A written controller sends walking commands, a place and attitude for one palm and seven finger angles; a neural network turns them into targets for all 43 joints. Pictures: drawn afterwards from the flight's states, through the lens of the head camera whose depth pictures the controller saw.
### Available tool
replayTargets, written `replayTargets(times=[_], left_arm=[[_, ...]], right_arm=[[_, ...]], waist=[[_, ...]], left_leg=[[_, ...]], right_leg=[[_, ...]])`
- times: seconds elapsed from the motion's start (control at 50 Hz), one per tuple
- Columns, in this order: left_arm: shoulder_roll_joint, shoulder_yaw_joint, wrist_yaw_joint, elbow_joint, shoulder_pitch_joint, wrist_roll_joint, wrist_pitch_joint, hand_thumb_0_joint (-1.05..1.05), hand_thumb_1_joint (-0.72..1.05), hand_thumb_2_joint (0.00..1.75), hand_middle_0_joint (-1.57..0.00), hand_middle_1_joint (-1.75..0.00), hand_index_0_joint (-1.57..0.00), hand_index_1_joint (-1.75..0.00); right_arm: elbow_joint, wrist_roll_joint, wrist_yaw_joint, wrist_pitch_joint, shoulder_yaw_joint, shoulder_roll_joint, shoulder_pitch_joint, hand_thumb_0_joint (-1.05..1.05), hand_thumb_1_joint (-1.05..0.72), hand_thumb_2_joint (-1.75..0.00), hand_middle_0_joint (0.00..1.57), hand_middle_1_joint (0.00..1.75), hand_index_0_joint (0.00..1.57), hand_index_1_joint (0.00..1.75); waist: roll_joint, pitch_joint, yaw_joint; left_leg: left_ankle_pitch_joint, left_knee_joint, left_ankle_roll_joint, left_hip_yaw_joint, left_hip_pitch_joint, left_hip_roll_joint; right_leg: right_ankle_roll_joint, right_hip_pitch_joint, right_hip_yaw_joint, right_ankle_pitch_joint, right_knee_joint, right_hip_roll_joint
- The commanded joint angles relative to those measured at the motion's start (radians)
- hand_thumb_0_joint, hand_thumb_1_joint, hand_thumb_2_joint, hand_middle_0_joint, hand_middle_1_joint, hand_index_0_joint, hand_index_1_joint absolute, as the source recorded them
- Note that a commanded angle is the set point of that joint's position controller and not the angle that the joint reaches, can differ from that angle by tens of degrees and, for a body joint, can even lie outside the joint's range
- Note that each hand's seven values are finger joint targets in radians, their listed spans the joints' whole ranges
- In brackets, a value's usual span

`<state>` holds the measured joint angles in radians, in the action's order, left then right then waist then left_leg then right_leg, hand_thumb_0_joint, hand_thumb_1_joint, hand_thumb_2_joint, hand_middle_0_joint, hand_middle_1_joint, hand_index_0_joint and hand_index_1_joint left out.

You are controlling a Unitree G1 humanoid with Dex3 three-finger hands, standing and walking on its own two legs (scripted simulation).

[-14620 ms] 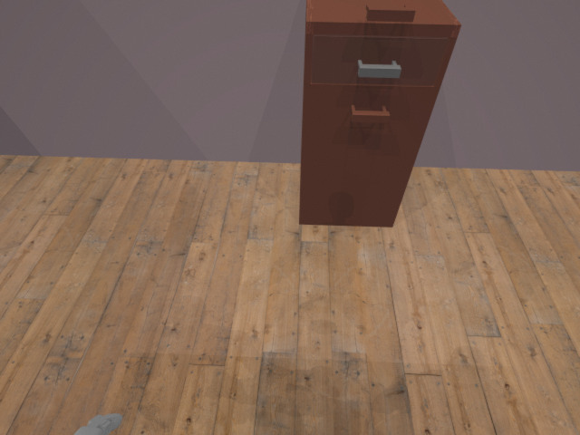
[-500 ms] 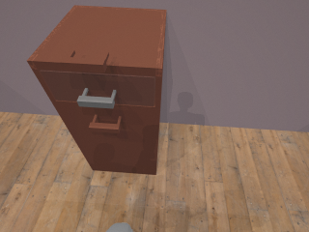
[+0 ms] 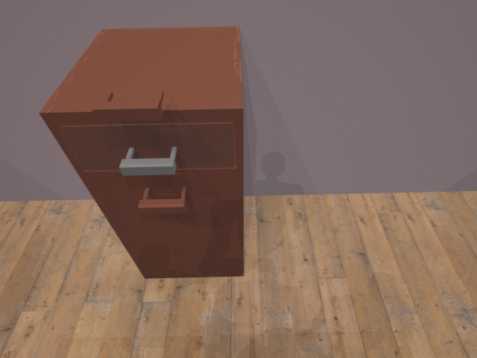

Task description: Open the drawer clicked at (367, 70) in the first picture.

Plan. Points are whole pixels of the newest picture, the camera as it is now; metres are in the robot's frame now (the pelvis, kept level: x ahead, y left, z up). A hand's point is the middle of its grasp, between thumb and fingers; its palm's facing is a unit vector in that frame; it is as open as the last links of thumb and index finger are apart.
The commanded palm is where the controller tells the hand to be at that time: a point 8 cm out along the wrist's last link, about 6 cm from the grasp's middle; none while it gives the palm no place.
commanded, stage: come to a stop and stand still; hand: left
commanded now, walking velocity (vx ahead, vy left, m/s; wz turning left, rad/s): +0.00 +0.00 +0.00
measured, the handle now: (150, 159) +0.54 +0.23 +0.00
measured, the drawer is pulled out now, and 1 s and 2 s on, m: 0.00 0.00 0.00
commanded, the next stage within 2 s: look again from close up in 0.56 s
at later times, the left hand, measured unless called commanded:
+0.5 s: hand out of the picture -0.01 +0.11 -0.17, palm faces +0.08 -0.99 -0.14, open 7.3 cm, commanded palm none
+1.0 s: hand out of the picture +0.03 +0.17 -0.18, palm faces +0.01 -0.98 -0.19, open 7.3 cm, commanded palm none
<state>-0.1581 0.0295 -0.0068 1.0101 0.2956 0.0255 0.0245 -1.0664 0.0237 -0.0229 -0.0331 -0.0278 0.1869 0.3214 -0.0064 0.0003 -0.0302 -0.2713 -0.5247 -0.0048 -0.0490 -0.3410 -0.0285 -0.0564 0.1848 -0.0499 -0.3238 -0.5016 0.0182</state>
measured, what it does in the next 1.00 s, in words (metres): steps on the spot: left foot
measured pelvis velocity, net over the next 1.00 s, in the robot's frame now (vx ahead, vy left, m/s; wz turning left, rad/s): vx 0.02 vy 0.00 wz -0.02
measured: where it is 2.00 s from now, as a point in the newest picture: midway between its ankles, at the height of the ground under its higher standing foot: outside the picture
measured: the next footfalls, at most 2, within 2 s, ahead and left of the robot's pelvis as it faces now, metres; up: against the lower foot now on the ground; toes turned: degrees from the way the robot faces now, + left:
left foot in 0.20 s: +0.07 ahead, +0.10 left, +0.00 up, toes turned +1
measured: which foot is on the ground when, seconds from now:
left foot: up 0.00-0.18, down 0.20-1.00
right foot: down 0.00-1.00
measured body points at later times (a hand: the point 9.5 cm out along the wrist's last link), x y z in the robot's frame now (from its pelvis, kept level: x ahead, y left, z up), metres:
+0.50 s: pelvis +0.04 -0.02 +0.00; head +0.04 -0.03 +0.45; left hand -0.01 +0.17 -0.16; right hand +0.04 -0.24 -0.16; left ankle +0.04 +0.11 -0.74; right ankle -0.04 -0.08 -0.74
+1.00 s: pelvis +0.02 +0.00 +0.00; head +0.02 +0.01 +0.45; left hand +0.03 +0.22 -0.16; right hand +0.03 -0.22 -0.16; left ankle +0.03 +0.10 -0.74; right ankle -0.04 -0.08 -0.74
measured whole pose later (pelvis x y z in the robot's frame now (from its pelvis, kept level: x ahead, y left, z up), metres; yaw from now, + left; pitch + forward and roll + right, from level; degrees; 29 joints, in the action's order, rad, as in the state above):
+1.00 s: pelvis +0.02 +0.00 +0.00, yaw -1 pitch -2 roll +0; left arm -0.15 -0.02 -0.05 1.04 0.33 0.00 -0.01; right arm -1.07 0.01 -0.03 -0.01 0.02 0.16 0.29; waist 0.01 -0.01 0.00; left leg -0.28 -0.55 0.03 -0.05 -0.24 0.01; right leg -0.06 0.10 -0.04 -0.37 -0.50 0.06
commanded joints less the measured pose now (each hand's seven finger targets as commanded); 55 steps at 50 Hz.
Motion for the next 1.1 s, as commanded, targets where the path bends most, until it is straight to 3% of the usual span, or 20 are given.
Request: replayTargets(times=[0.0,0.06,0.1,0.14,0.18,0.2,0.26,0.36,0.62,0.64,0.66,0.68,0.72,0.74,0.78,0.82,0.88,0.94,1.0,1.08], left_arm=[[-0.11,0.02,-0.02,-0.013,0.049,-0.006,-0.041,0.0,0.9,0.9,-0.2,-0.3,-0.2,-0.3],[-0.079,0.008,-0.022,0.017,0.056,-0.011,-0.054,0.0,0.9,0.9,-0.2,-0.3,-0.2,-0.3],[-0.076,0.003,-0.021,0.038,0.077,-0.013,-0.058,0.0,0.9,0.9,-0.2,-0.3,-0.2,-0.3],[-0.064,-0.007,-0.02,0.067,0.102,-0.021,-0.06,0.0,0.9,0.9,-0.2,-0.3,-0.2,-0.3],[-0.028,-0.012,-0.024,0.083,0.148,-0.024,-0.058,0.0,0.9,0.9,-0.2,-0.3,-0.2,-0.3],[-0.021,-0.011,-0.03,0.089,0.158,-0.02,-0.054,0.0,0.9,0.9,-0.2,-0.3,-0.2,-0.3],[-0.037,-0.011,-0.033,0.114,0.164,-0.021,-0.05,0.0,0.9,0.9,-0.2,-0.3,-0.2,-0.3],[-0.022,-0.02,-0.036,0.13,0.169,-0.016,-0.051,0.0,0.9,0.9,-0.2,-0.3,-0.2,-0.3],[-0.029,-0.02,-0.045,0.13,0.19,-0.017,-0.053,0.0,0.9,0.9,-0.2,-0.3,-0.2,-0.3],[-0.072,-0.018,-0.085,0.133,0.239,0.006,-0.094,0.0,0.9,0.9,-0.2,-0.3,-0.2,-0.3],[-0.117,-0.015,-0.081,0.104,0.23,0.002,-0.096,0.0,0.9,0.9,-0.2,-0.3,-0.2,-0.3],[-0.107,-0.017,-0.074,0.084,0.213,-0.004,-0.094,0.0,0.9,0.9,-0.2,-0.3,-0.2,-0.3],[-0.101,-0.022,-0.066,0.053,0.155,-0.012,-0.088,0.0,0.9,0.9,-0.2,-0.3,-0.2,-0.3],[-0.1,-0.022,-0.062,0.033,0.134,-0.015,-0.086,0.0,0.9,0.9,-0.2,-0.3,-0.2,-0.3],[-0.088,-0.027,-0.056,0.016,0.119,-0.022,-0.074,0.0,0.9,0.9,-0.2,-0.3,-0.2,-0.3],[-0.061,-0.028,-0.055,0.016,0.138,-0.018,-0.06,0.0,0.9,0.9,-0.2,-0.3,-0.2,-0.3],[-0.077,-0.028,-0.05,0.024,0.136,-0.018,-0.053,0.0,0.9,0.9,-0.2,-0.3,-0.2,-0.3],[-0.083,-0.03,-0.048,0.013,0.121,-0.017,-0.048,0.0,0.9,0.9,-0.2,-0.3,-0.2,-0.3],[-0.083,-0.031,-0.046,0.004,0.111,-0.016,-0.042,0.0,0.9,0.9,-0.2,-0.3,-0.2,-0.3],[-0.083,-0.031,-0.043,0.004,0.113,-0.016,-0.039,0.0,0.9,0.9,-0.2,-0.3,-0.2,-0.3]], right_arm=[[0.057,0.002,0.006,0.026,-0.003,0.037,-0.044,0.0,-0.9,-0.9,0.2,0.3,0.2,0.3],[0.01,-0.007,-0.001,0.029,0.011,-0.006,0.007,0.0,-0.9,-0.9,0.2,0.3,0.2,0.3],[-0.008,-0.009,-0.007,0.037,0.021,-0.02,0.02,0.0,-0.9,-0.9,0.2,0.3,0.2,0.3],[-0.032,-0.011,-0.016,0.049,0.027,-0.013,0.046,0.0,-0.9,-0.9,0.2,0.3,0.2,0.3],[-0.048,-0.011,-0.029,0.066,0.025,0.028,0.062,0.0,-0.9,-0.9,0.2,0.3,0.2,0.3],[-0.054,-0.012,-0.034,0.063,0.022,0.034,0.061,0.0,-0.9,-0.9,0.2,0.3,0.2,0.3],[-0.066,-0.018,-0.038,0.059,0.03,0.006,0.034,0.0,-0.9,-0.9,0.2,0.3,0.2,0.3],[-0.073,-0.02,-0.039,0.051,0.029,-0.003,0.021,0.0,-0.9,-0.9,0.2,0.3,0.2,0.3],[-0.075,-0.018,-0.034,0.044,0.036,0.003,0.01,0.0,-0.9,-0.9,0.2,0.3,0.2,0.3],[0.016,-0.02,-0.015,0.065,0.027,0.044,-0.103,0.0,-0.9,-0.9,0.2,0.3,0.2,0.3],[0.069,-0.02,-0.009,0.045,0.026,0.019,-0.092,0.0,-0.9,-0.9,0.2,0.3,0.2,0.3],[0.053,-0.015,-0.012,0.04,0.025,-0.014,-0.03,0.0,-0.9,-0.9,0.2,0.3,0.2,0.3],[0.044,-0.015,-0.011,0.042,0.018,0.007,0.032,0.0,-0.9,-0.9,0.2,0.3,0.2,0.3],[0.046,-0.016,-0.01,0.044,0.018,0.012,0.042,0.0,-0.9,-0.9,0.2,0.3,0.2,0.3],[0.04,-0.012,-0.011,0.045,0.02,0.023,0.048,0.0,-0.9,-0.9,0.2,0.3,0.2,0.3],[0.052,-0.009,-0.014,0.044,0.022,0.04,0.012,0.0,-0.9,-0.9,0.2,0.3,0.2,0.3],[0.043,-0.011,-0.011,0.039,0.031,0.038,0.003,0.0,-0.9,-0.9,0.2,0.3,0.2,0.3],[0.041,-0.009,-0.007,0.039,0.032,0.05,0.008,0.0,-0.9,-0.9,0.2,0.3,0.2,0.3],[0.034,-0.006,-0.004,0.042,0.033,0.061,0.016,0.0,-0.9,-0.9,0.2,0.3,0.2,0.3],[0.031,-0.005,-0.004,0.046,0.035,0.07,0.018,0.0,-0.9,-0.9,0.2,0.3,0.2,0.3]], waist=[[0.167,-0.125,0.031],[0.058,-0.124,0.012],[0.051,-0.106,0.015],[0.043,-0.06,0.014],[-0.024,-0.025,0.034],[-0.01,-0.041,0.036],[-0.078,-0.051,0.038],[0.028,-0.072,0.031],[0.047,-0.094,0.041],[0.104,-0.162,0.072],[0.066,-0.183,0.023],[0.095,-0.101,0.014],[0.127,0.04,-0.017],[0.137,0.075,-0.02],[0.054,0.066,-0.012],[0.003,-0.029,0.019],[-0.017,-0.119,0.029],[0.021,-0.123,0.028],[-0.008,-0.131,0.032],[-0.021,-0.115,0.039]], left_leg=[[-0.119,-0.231,0.018,0.03,-0.144,-0.016],[-0.08,-0.197,0.007,0.016,-0.065,-0.027],[-0.024,-0.067,0.001,0.004,0.016,-0.026],[0.169,0.075,0.007,0.019,0.144,-0.032],[0.431,0.067,0.041,0.075,0.217,-0.102],[0.413,0.055,0.045,0.067,0.21,-0.115],[0.401,0.061,0.044,0.05,0.207,-0.097],[0.297,0.099,0.031,0.044,0.211,-0.088],[0.237,0.119,0.028,0.032,0.2,-0.073],[0.131,-0.166,-0.002,-0.037,0.054,-0.039],[-0.063,-0.176,0.012,-0.016,-0.019,0.002],[-0.09,-0.164,0.044,-0.013,0.002,0.011],[-0.04,-0.117,0.049,-0.001,0.057,0.01],[0.013,-0.067,0.046,0.002,0.094,0.012],[0.149,-0.002,0.051,0.024,0.162,-0.011],[0.219,0.021,0.064,0.076,0.136,-0.064],[0.178,0.037,0.062,0.09,0.088,-0.054],[0.124,0.063,0.061,0.102,0.079,-0.049],[0.071,0.106,0.07,0.131,0.069,-0.056],[0.039,0.147,0.081,0.161,0.062,-0.068]], right_leg=[[-0.089,0.023,0.259,0.041,0.334,-0.249],[-0.113,0.014,0.16,0.327,0.265,-0.221],[-0.102,-0.004,0.127,0.442,0.21,-0.199],[-0.057,-0.002,0.104,0.488,0.144,-0.16],[-0.004,0.005,0.089,0.436,0.117,-0.109],[0.008,0.011,0.098,0.38,0.145,-0.103],[0.031,-0.024,0.099,0.432,0.155,-0.113],[0.041,-0.034,0.093,0.475,0.178,-0.117],[0.059,-0.057,0.097,0.527,0.197,-0.132],[0.157,0.019,0.231,1.121,0.194,-0.208],[0.127,-0.055,0.192,1.297,0.127,-0.241],[0.111,-0.115,0.177,1.353,0.077,-0.243],[0.018,-0.167,0.118,1.174,0.031,-0.193],[-0.01,-0.169,0.116,1.059,0.02,-0.177],[-0.017,-0.096,0.121,0.741,0.004,-0.142],[-0.009,-0.001,0.14,0.428,0.073,-0.115],[-0.009,0.025,0.145,0.308,0.103,-0.107],[-0.013,0.033,0.147,0.173,0.124,-0.102],[-0.014,0.042,0.129,0.051,0.122,-0.088],[-0.009,0.024,0.118,0.035,0.112,-0.083]])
